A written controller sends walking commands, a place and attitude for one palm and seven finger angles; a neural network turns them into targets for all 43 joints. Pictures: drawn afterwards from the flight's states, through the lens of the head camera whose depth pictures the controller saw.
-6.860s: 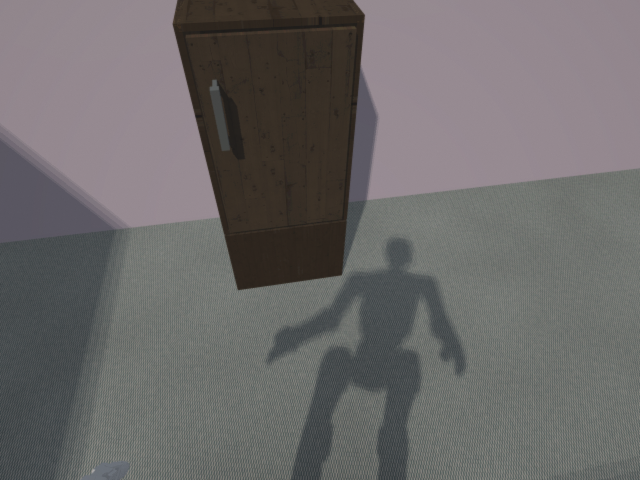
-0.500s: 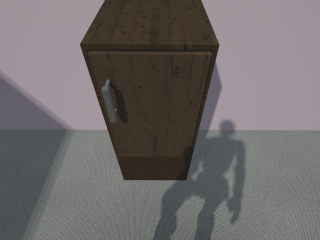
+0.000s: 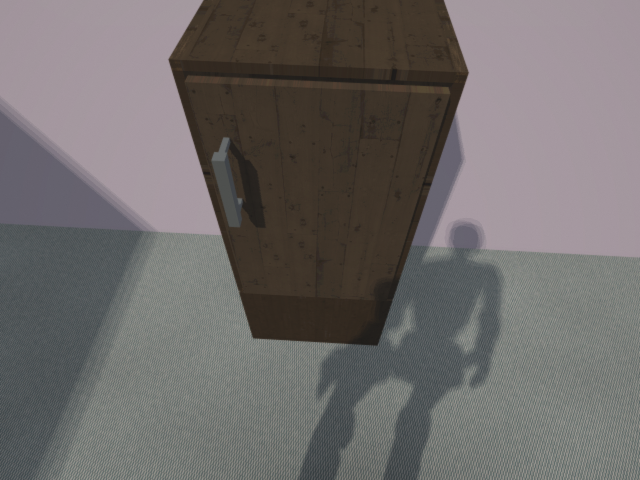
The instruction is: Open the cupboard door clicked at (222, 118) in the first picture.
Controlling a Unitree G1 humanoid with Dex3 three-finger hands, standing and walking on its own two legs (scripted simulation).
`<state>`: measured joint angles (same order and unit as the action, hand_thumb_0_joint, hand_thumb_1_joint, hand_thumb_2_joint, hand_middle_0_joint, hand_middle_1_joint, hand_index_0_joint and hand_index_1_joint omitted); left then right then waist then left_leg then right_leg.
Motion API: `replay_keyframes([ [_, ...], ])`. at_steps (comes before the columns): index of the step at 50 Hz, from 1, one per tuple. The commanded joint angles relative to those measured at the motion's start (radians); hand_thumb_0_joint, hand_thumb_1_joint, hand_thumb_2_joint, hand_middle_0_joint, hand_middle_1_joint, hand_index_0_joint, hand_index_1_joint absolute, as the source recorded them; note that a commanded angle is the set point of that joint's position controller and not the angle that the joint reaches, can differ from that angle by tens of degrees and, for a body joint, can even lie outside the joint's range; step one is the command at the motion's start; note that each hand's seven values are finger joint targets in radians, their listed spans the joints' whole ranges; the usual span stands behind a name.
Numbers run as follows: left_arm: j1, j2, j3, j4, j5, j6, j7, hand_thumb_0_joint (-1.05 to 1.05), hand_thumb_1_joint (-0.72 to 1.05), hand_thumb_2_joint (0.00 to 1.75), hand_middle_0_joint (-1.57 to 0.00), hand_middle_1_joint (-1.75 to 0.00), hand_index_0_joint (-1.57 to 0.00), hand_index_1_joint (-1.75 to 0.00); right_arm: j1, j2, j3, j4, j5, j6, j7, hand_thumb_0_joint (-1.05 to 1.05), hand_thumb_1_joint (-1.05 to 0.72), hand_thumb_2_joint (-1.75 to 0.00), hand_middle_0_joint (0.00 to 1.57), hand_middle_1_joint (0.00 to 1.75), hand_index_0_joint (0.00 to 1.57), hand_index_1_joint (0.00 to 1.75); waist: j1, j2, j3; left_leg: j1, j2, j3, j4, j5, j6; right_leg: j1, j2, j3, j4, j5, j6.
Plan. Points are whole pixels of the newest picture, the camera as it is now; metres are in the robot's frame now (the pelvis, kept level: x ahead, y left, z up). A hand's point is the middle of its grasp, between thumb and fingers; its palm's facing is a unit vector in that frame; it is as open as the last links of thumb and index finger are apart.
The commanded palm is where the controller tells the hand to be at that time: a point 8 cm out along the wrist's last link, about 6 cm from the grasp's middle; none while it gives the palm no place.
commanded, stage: come to a stop and stand still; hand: left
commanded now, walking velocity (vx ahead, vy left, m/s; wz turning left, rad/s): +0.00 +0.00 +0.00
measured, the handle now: (230, 184) +0.55 +0.20 +0.00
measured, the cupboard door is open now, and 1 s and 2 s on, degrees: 0 0 0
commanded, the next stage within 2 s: look again from close up in 1.02 s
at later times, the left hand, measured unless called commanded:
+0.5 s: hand out of the picture -0.05 +0.23 -0.16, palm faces +0.02 -0.97 -0.23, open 7.4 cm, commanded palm none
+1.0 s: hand out of the picture -0.14 +0.18 -0.17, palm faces +0.08 -0.99 -0.14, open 7.4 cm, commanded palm none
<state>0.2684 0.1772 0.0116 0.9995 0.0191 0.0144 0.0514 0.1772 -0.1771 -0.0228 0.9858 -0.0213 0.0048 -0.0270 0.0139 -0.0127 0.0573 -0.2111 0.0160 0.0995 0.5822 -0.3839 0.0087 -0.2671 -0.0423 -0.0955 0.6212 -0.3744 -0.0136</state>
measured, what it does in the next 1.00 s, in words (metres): shifts its weight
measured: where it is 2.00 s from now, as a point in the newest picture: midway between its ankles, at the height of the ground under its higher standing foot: outside the picture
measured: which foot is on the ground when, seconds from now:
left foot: down 0.00-1.00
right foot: down 0.00-1.00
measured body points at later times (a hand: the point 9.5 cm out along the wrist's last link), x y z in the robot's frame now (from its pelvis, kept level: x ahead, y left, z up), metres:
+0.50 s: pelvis -0.08 +0.04 +0.01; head -0.10 +0.04 +0.46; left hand -0.05 +0.28 -0.14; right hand -0.05 -0.20 -0.14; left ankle -0.05 +0.11 -0.73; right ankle -0.03 -0.10 -0.73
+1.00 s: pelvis -0.11 +0.03 +0.01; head -0.13 +0.03 +0.45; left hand -0.15 +0.23 -0.16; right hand -0.13 -0.18 -0.15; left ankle -0.05 +0.11 -0.73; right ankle -0.03 -0.10 -0.72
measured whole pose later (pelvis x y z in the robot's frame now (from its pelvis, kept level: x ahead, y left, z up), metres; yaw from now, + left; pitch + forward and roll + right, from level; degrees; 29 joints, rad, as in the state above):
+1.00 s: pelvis -0.11 +0.03 +0.01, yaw +1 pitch -2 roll +0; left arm 0.40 0.10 0.02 1.05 0.03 0.02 0.03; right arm 0.35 -0.12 -0.03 1.09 -0.02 0.02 -0.01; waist 0.00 0.00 0.00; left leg -0.30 -0.02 0.09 0.53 -0.21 0.06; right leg -0.33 -0.03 -0.03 0.53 -0.24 0.01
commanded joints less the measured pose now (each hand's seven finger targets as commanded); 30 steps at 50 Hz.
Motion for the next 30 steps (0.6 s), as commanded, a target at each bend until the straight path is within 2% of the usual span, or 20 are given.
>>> replay_keyframes([
  [1,0.116,0.149,0.046,-0.089,-0.001,-0.029,0.012,0.0,0.9,0.9,-0.2,-0.3,-0.2,-0.3,0.068,-0.093,-0.04,-0.114,0.006,-0.019,-0.012,0.0,-0.9,-0.9,0.2,0.3,0.2,0.3,-0.002,0.002,-0.237,-0.049,0.029,-0.055,0.062,0.494,0.013,0.228,-0.163,0.178,-0.003,0.874,-0.088],
  [2,0.11,0.15,0.045,-0.1,0.003,-0.026,0.011,0.0,0.9,0.9,-0.2,-0.3,-0.2,-0.3,0.063,-0.073,-0.032,-0.123,0.007,-0.016,-0.007,0.0,-0.9,-0.9,0.2,0.3,0.2,0.3,-0.002,-0.049,-0.212,-0.089,0.015,-0.045,0.042,0.36,0.016,0.237,-0.175,0.182,-0.009,0.875,-0.096],
  [3,0.094,0.149,0.044,-0.106,0.005,-0.018,0.009,0.0,0.9,0.9,-0.2,-0.3,-0.2,-0.3,0.05,-0.066,-0.033,-0.125,0.008,-0.011,-0.006,0.0,-0.9,-0.9,0.2,0.3,0.2,0.3,-0.008,-0.069,-0.161,-0.088,0.01,-0.05,0.016,0.277,0.02,0.184,-0.176,0.177,-0.031,0.804,-0.093],
  [4,0.063,0.144,0.04,-0.119,0.006,-0.011,0.007,0.0,0.9,0.9,-0.2,-0.3,-0.2,-0.3,0.059,-0.067,-0.035,-0.125,0.008,-0.007,-0.005,0.0,-0.9,-0.9,0.2,0.3,0.2,0.3,-0.023,-0.074,-0.118,-0.059,0.022,-0.061,-0.022,0.281,0.024,0.108,-0.159,0.16,-0.051,0.666,-0.08],
  [5,0.039,0.136,0.036,-0.134,0.006,-0.007,0.003,0.0,0.9,0.9,-0.2,-0.3,-0.2,-0.3,0.07,-0.08,-0.036,-0.124,0.004,-0.008,-0.003,0.0,-0.9,-0.9,0.2,0.3,0.2,0.3,-0.03,-0.059,-0.079,-0.027,0.045,-0.08,-0.045,0.345,0.031,0.038,-0.124,0.134,-0.057,0.53,-0.057],
  [6,0.028,0.124,0.033,-0.142,0.004,-0.005,0.0,0.0,0.9,0.9,-0.2,-0.3,-0.2,-0.3,0.073,-0.097,-0.038,-0.12,-0.001,-0.01,-0.002,0.0,-0.9,-0.9,0.2,0.3,0.2,0.3,-0.026,-0.037,-0.044,-0.024,0.074,-0.106,-0.065,0.397,0.043,-0.007,-0.085,0.108,-0.058,0.408,-0.034],
  [8,0.03,0.119,0.029,-0.146,0.001,-0.007,-0.004,0.0,0.9,0.9,-0.2,-0.3,-0.2,-0.3,0.071,-0.132,-0.04,-0.113,-0.007,-0.02,-0.001,0.0,-0.9,-0.9,0.2,0.3,0.2,0.3,-0.013,0.006,-0.034,-0.033,0.108,-0.142,-0.101,0.484,0.065,0.0,-0.045,0.071,-0.052,0.301,-0.014],
  [9,0.03,0.125,0.031,-0.145,0.0,-0.006,-0.005,0.0,0.9,0.9,-0.2,-0.3,-0.2,-0.3,0.057,-0.147,-0.041,-0.112,-0.006,-0.023,-0.001,0.0,-0.9,-0.9,0.2,0.3,0.2,0.3,-0.008,0.052,-0.04,-0.04,0.118,-0.151,-0.123,0.48,0.071,0.015,-0.038,0.065,-0.056,0.263,-0.01],
  [10,0.028,0.127,0.03,-0.145,-0.001,-0.005,-0.007,0.0,0.9,0.9,-0.2,-0.3,-0.2,-0.3,0.047,-0.151,-0.04,-0.113,-0.005,-0.024,0.0,0.0,-0.9,-0.9,0.2,0.3,0.2,0.3,-0.003,0.071,-0.039,-0.057,0.122,-0.156,-0.142,0.435,0.072,0.031,-0.034,0.063,-0.069,0.225,-0.004],
  [11,0.028,0.129,0.029,-0.141,-0.001,-0.004,-0.009,0.0,0.9,0.9,-0.2,-0.3,-0.2,-0.3,0.034,-0.151,-0.038,-0.114,-0.004,-0.024,0.001,0.0,-0.9,-0.9,0.2,0.3,0.2,0.3,0.0,0.061,-0.02,-0.079,0.12,-0.157,-0.163,0.35,0.071,0.032,-0.034,0.067,-0.087,0.193,-0.002],
  [15,0.022,0.13,0.026,-0.127,0.001,-0.004,-0.016,0.0,0.9,0.9,-0.2,-0.3,-0.2,-0.3,0.044,-0.148,-0.033,-0.106,-0.004,-0.02,0.009,0.0,-0.9,-0.9,0.2,0.3,0.2,0.3,-0.004,0.049,0.045,-0.158,0.106,-0.173,-0.26,0.007,0.059,0.029,-0.039,0.081,-0.138,0.12,-0.004],
  [18,0.04,0.119,0.024,-0.116,0.005,-0.002,-0.018,0.0,0.9,0.9,-0.2,-0.3,-0.2,-0.3,0.065,-0.145,-0.034,-0.094,-0.004,-0.016,0.012,0.0,-0.9,-0.9,0.2,0.3,0.2,0.3,-0.003,0.054,0.053,-0.193,0.117,-0.198,-0.328,-0.133,0.06,0.043,-0.03,0.064,-0.139,0.101,0.003],
  [24,0.102,0.094,0.024,-0.074,0.011,-0.003,-0.021,0.0,0.9,0.9,-0.2,-0.3,-0.2,-0.3,0.094,-0.145,-0.037,-0.064,-0.001,-0.011,0.014,0.0,-0.9,-0.9,0.2,0.3,0.2,0.3,0.004,0.047,0.044,-0.23,0.13,-0.213,-0.37,-0.226,0.066,0.069,-0.028,0.058,-0.143,0.077,0.013],
  [28,0.141,0.082,0.022,-0.049,0.012,-0.007,-0.02,0.0,0.9,0.9,-0.2,-0.3,-0.2,-0.3,0.12,-0.13,-0.036,-0.036,0.0,-0.004,0.015,0.0,-0.9,-0.9,0.2,0.3,0.2,0.3,0.002,0.022,0.058,-0.237,0.109,-0.196,-0.346,-0.235,0.06,0.047,-0.036,0.087,-0.185,0.01,0.013],
  [30,0.151,0.08,0.021,-0.038,0.011,-0.011,-0.018,0.0,0.9,0.9,-0.2,-0.3,-0.2,-0.3,0.147,-0.119,-0.034,-0.021,0.0,0.0,0.015,0.0,-0.9,-0.9,0.2,0.3,0.2,0.3,-0.008,0.004,0.062,-0.217,0.091,-0.18,-0.316,-0.208,0.054,0.006,-0.046,0.12,-0.222,-0.043,0.005],
])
